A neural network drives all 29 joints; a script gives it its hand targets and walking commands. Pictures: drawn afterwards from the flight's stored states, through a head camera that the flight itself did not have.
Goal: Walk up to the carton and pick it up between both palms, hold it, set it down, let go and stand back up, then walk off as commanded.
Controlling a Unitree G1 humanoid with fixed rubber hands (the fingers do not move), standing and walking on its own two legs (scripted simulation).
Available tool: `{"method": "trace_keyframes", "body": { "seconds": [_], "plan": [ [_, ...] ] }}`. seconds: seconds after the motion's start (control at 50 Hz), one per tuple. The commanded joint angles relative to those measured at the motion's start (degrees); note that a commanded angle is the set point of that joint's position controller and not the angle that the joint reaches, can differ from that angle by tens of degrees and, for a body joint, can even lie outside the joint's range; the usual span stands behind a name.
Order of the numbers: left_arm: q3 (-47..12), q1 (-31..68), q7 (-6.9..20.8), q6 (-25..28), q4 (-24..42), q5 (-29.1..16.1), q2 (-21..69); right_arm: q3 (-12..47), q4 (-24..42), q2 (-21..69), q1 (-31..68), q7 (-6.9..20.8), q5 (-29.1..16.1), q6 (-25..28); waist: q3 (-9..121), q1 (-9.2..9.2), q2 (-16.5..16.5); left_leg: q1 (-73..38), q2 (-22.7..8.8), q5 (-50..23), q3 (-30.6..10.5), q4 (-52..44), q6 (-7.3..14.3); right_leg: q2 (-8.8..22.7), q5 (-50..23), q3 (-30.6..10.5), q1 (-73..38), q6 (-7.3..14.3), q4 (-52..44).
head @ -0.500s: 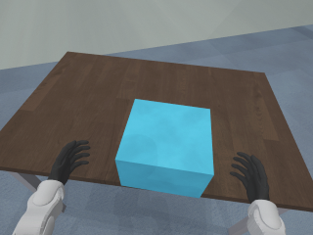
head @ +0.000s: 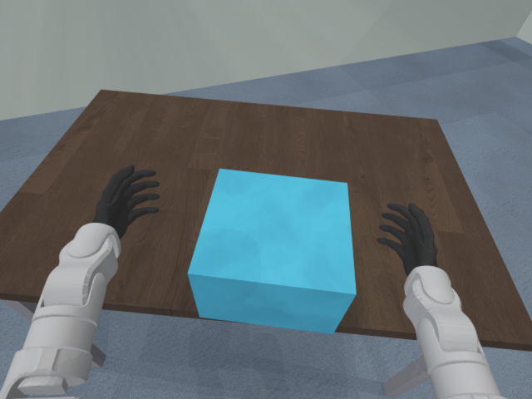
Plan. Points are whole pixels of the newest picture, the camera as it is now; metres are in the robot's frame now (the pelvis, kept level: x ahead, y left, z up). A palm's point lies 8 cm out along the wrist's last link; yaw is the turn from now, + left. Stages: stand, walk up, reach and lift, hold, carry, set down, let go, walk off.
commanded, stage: reach and lift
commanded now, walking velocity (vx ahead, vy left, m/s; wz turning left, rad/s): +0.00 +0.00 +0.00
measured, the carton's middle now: (274, 249) +0.41 +0.00 -0.04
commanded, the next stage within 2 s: none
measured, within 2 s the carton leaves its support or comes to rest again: neither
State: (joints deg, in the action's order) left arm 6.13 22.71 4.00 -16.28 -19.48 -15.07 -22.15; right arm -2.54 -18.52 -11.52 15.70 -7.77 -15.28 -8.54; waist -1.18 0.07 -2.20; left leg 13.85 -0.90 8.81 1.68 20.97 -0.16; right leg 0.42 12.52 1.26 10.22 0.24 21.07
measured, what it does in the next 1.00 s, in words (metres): stands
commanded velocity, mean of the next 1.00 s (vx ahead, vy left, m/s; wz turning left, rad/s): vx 0.00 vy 0.00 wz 0.00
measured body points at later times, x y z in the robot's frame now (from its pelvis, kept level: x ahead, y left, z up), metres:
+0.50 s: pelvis +0.00 +0.00 +0.00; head +0.03 +0.02 +0.45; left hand +0.42 +0.24 +0.11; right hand +0.40 -0.19 +0.08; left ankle +0.02 +0.12 -0.75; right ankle -0.02 -0.12 -0.75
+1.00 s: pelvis -0.01 +0.01 -0.02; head +0.05 +0.04 +0.42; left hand +0.41 +0.25 +0.01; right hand +0.38 -0.20 +0.00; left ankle +0.02 +0.12 -0.75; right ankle -0.02 -0.12 -0.75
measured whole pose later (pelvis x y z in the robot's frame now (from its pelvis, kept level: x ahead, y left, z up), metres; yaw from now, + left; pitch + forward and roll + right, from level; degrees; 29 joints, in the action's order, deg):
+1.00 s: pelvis -0.01 +0.01 -0.02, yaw -1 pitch +12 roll -2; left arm -2.6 41.6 1.8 20.0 -70.0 -15.0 -19.9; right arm -1.7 -68.4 -10.3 38.0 -5.2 -17.4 18.2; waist 5.2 0.4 -1.9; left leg 33.2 -2.7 14.6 1.4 36.3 -0.1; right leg -1.0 16.0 1.3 27.8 0.1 32.3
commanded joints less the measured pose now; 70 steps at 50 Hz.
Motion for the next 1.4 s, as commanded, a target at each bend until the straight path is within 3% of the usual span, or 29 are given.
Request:
{"method": "trace_keyframes", "body": {
  "seconds": [0.0, 0.14, 0.18, 0.2, 0.28, 0.3, 0.34, 0.36, 0.38, 0.44, 0.48, 0.54, 0.64, 0.66, 0.74, 0.76, 0.84, 0.88, 0.92, 0.96, 0.98, 1.02, 1.06, 1.08, 1.12, 1.16, 1.3, 1.32, 1.38],
  "plan": [
    [4.34, 23.69, -0.40, 1.76, 1.20, 0.46, -9.94, -1.00, 5.13, -7.43, 22.57, -1.30, -2.45, 1.78, 22.17, 0.10, 4.98, -10.98, 1.07, -11.74, 0.16, 1.37, 0.36, -0.58, -14.06, -1.90, -1.43, -2.17, -2.07],
    [4.11, 32.63, -0.33, 1.90, -7.31, 1.45, -12.21, -1.21, -2.72, -8.49, 32.34, -1.67, -1.39, 0.86, 24.08, 0.65, 4.15, -10.28, 1.23, -12.99, 0.33, 1.69, 0.28, -0.70, -17.52, -1.48, -3.01, -2.64, -1.61],
    [3.77, 32.59, -0.29, 2.02, -7.33, 2.45, -10.87, -0.06, -4.35, -7.94, 32.27, -1.68, -2.43, 1.15, 25.69, 0.11, 6.03, -11.71, 1.15, -15.70, 0.28, 2.36, -0.45, -0.80, -19.57, -1.30, -2.84, -2.46, -1.68],
    [3.75, 37.67, -0.64, 2.50, -8.44, 2.27, -12.11, -0.89, -4.20, -8.74, 38.16, -1.63, -2.01, 1.44, 26.91, -0.09, 5.28, -11.23, 0.97, -15.41, 0.10, 2.54, -0.45, -1.28, -18.94, -1.03, -2.05, -2.37, -1.09],
    [2.72, 40.31, -0.78, 3.41, -13.46, 2.01, -12.40, -0.10, -9.26, -8.64, 41.17, -1.49, -1.88, 1.56, 27.48, -0.17, 5.72, -11.22, 0.89, -15.72, 0.39, 2.85, -0.71, -1.11, -19.02, -1.04, -1.38, -2.32, -1.54],
    [1.29, 42.09, -0.91, 4.01, -13.65, 1.75, -11.92, -1.22, -11.33, -9.11, 42.23, -1.26, -1.38, 1.68, 28.66, 1.16, 6.21, -13.02, 0.71, -16.12, -0.22, 3.11, -1.10, -1.63, -18.62, -0.13, 0.28, -2.01, -1.42],
    [1.81, 41.31, -0.85, 5.00, -16.27, 2.64, -11.82, -0.05, -12.34, -8.39, 41.99, -1.50, -1.35, 2.50, 28.05, 0.48, 4.98, -12.56, 0.86, -16.55, 0.32, 3.41, -0.85, -1.38, -20.29, -0.66, -0.47, -2.55, -1.58],
    [1.10, 41.72, -0.42, 6.07, -22.52, 2.94, -10.67, 0.99, -17.23, -6.63, 42.82, -1.40, -0.75, 2.56, 24.49, 0.64, 4.68, -10.56, 0.93, -14.28, 0.20, 2.84, -0.44, -0.82, -17.42, -0.66, 0.08, -2.42, -2.17],
    [1.43, 38.74, -0.44, 7.25, -19.94, 3.23, -10.09, 1.19, -15.13, -6.69, 40.58, -1.54, -0.69, 3.84, 26.61, 0.14, 4.71, -11.66, 0.92, -16.19, 0.25, 3.00, -0.62, -1.14, -19.85, -0.49, -1.40, -2.37, -1.93],
    [0.28, 37.39, -0.06, 10.60, -22.81, 4.30, -8.54, 1.05, -19.63, -6.27, 38.67, -1.54, 0.45, 6.29, 27.28, 0.70, 5.94, -12.71, 0.90, -19.14, 0.25, 3.89, -1.54, -1.47, -20.89, 0.26, 1.18, -2.40, -2.12],
    [0.28, 36.62, 0.42, 13.38, -29.10, 5.09, -7.25, 2.04, -24.78, -4.36, 38.46, -1.41, 0.80, 7.83, 23.97, 0.18, 4.82, -10.87, 0.93, -16.66, 0.45, 3.81, -0.94, -1.42, -17.15, 0.49, 2.61, -2.33, -2.36],
    [-0.95, 34.91, 0.29, 19.02, -30.37, 4.34, -5.48, 2.78, -22.03, -2.46, 38.03, -1.31, 1.64, 12.05, 26.86, 0.18, 4.14, -10.00, 0.95, -16.73, -0.12, 4.88, -0.95, -1.25, -15.89, 0.36, 3.18, -2.26, -1.86],
    [-3.11, 38.78, -0.08, 27.95, -41.98, 3.92, -4.24, 1.83, -30.96, -2.14, 39.27, -0.40, 3.25, 17.94, 26.26, 1.09, 6.14, -2.93, 0.58, -12.12, -0.09, 7.52, -1.44, -1.23, -9.15, 1.18, 10.59, -1.79, 0.93],
    [-4.24, 40.95, -0.65, 30.17, -40.20, 3.48, -3.69, 1.03, -31.47, -2.26, 40.40, -0.03, 3.33, 19.66, 29.80, 1.78, 8.19, -3.15, 0.45, -12.71, -0.71, 8.40, -2.10, -1.14, -9.24, 1.36, 11.62, -1.44, 2.07],
    [-6.81, 40.70, -1.33, 35.47, -47.46, 0.88, -2.30, 4.12, -36.37, -3.03, 41.66, 1.35, 0.81, 24.36, 34.76, 0.42, 8.37, -1.32, 0.02, -14.86, -1.07, 12.57, -2.79, -1.33, -9.01, 2.21, 19.12, -0.95, 5.52],
    [-7.26, 40.38, -1.64, 36.37, -46.40, 0.90, -1.80, 3.90, -37.80, -3.99, 41.25, 1.49, 0.50, 25.62, 36.04, 1.47, 9.17, -1.78, -0.09, -16.98, -1.21, 13.90, -3.52, -1.67, -10.87, 2.67, 19.95, -0.81, 6.44],
    [-8.47, 42.52, -2.63, 39.42, -42.16, -1.30, -2.05, 5.13, -36.59, -6.71, 44.06, 2.92, -2.80, 30.11, 46.32, 0.50, 11.79, -5.25, -0.40, -24.40, -1.87, 17.88, -5.47, -2.27, -12.22, 3.42, 24.26, -0.40, 8.58],
    [-8.35, 42.55, -2.83, 39.39, -43.78, -1.74, -3.35, 5.93, -38.14, -7.76, 45.18, 3.21, -3.42, 30.28, 45.70, -0.32, 10.58, -3.66, -0.28, -23.70, -1.80, 18.58, -4.81, -2.20, -12.41, 2.96, 24.93, -0.53, 8.75],
    [-9.24, 42.78, -2.77, 39.30, -44.07, -2.08, -2.67, 6.13, -42.55, -7.44, 44.65, 3.73, -3.90, 29.91, 44.06, 0.59, 11.13, -2.80, -0.22, -21.82, -2.46, 18.30, -4.51, -1.89, -10.64, 2.76, 26.08, -0.45, 9.22],
    [-10.16, 42.85, -2.62, 39.10, -47.92, -2.91, -2.05, 7.86, -43.28, -7.62, 46.34, 4.25, -5.44, 29.13, 39.63, -0.04, 8.84, -0.11, -0.53, -17.03, -2.05, 17.63, -3.54, -1.58, -7.39, 2.81, 27.26, -0.35, 9.20],
    [-11.26, 42.76, -2.72, 39.46, -47.36, -3.31, -1.20, 7.35, -43.31, -7.52, 46.00, 4.27, -5.13, 29.54, 41.71, 1.32, 9.48, -0.68, -0.55, -16.66, -2.52, 18.01, -3.84, -1.66, -7.04, 3.02, 27.85, 0.04, 9.17],
    [-10.87, 44.54, -2.81, 39.50, -48.78, -3.79, -1.73, 9.03, -43.38, -7.38, 47.18, 4.63, -6.06, 29.02, 41.05, -0.03, 7.47, 1.92, -0.37, -14.49, -2.03, 18.00, -2.58, -1.36, -5.71, 2.64, 28.07, -0.43, 9.85],
    [-11.34, 44.66, -3.25, 40.01, -48.29, -3.49, -1.19, 8.64, -45.65, -6.92, 46.89, 5.06, -6.36, 28.77, 40.66, 0.31, 9.19, 2.33, -0.45, -13.96, -2.12, 18.18, -2.91, -1.14, -4.34, 2.70, 29.39, 0.07, 10.30],
    [-9.93, 43.47, -3.15, 39.75, -50.49, -3.05, -2.00, 8.88, -46.33, -7.13, 46.60, 4.95, -6.21, 28.49, 38.91, -0.49, 8.39, 3.72, -0.21, -12.78, -1.72, 18.08, -2.38, -0.84, -4.16, 2.07, 28.89, -0.20, 10.04],
    [-12.27, 45.06, -3.34, 40.29, -48.19, -3.78, 1.13, 8.40, -45.20, -4.93, 47.80, 4.91, -5.31, 28.95, 41.44, 0.99, 9.42, 3.80, -0.35, -12.03, -2.14, 17.99, -2.68, -0.82, -3.92, 2.56, 29.96, -0.03, 10.50],
    [-11.01, 43.33, -3.18, 40.22, -51.57, -2.41, 2.39, 8.21, -46.64, -3.22, 47.23, 4.68, -4.22, 28.63, 38.66, 0.41, 7.90, 4.52, -0.19, -11.54, -2.34, 17.91, -2.07, -0.69, -3.56, 2.10, 29.52, -0.18, 10.23],
    [-7.77, 45.16, -4.31, 41.12, -48.13, 1.51, 4.85, 3.66, -44.68, -0.75, 50.06, 2.83, 1.86, 30.40, 43.56, 1.68, 8.37, 6.00, 0.13, -11.98, -2.42, 18.82, -2.90, -1.07, -4.51, 1.90, 29.13, -0.04, 10.93],
    [-5.87, 43.28, -4.48, 41.36, -49.51, 2.43, 4.38, 4.06, -44.61, 0.24, 49.85, 2.73, 2.04, 30.49, 42.22, 0.20, 7.65, 6.75, 0.27, -12.75, -1.85, 18.67, -2.54, -0.56, -5.47, 1.27, 27.16, -0.35, 11.00],
    [-5.40, 43.34, -5.09, 41.29, -47.10, 5.28, 6.31, 2.49, -46.90, 2.07, 48.64, 2.01, 3.12, 31.33, 43.67, 1.43, 10.19, 4.59, 0.42, -15.41, -1.59, 18.40, -3.44, -1.04, -8.06, 1.49, 26.76, -0.33, 10.81]
  ]
}}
